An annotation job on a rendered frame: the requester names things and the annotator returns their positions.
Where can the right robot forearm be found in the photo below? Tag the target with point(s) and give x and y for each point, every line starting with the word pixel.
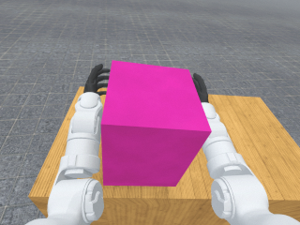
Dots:
pixel 222 158

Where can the robot left upper arm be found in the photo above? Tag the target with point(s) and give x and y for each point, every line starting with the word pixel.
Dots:
pixel 74 202

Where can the carton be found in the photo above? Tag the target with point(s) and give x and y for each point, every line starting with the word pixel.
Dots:
pixel 152 127

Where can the robot right upper arm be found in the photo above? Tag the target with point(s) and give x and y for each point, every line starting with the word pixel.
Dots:
pixel 241 200

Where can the right robot hand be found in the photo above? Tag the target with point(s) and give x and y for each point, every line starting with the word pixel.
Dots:
pixel 200 88

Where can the left robot hand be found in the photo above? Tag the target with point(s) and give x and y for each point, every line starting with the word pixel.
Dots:
pixel 92 84

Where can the left robot forearm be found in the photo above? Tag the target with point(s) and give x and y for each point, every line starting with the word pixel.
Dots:
pixel 83 139

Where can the pedestal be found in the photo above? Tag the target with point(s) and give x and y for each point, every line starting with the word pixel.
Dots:
pixel 265 145

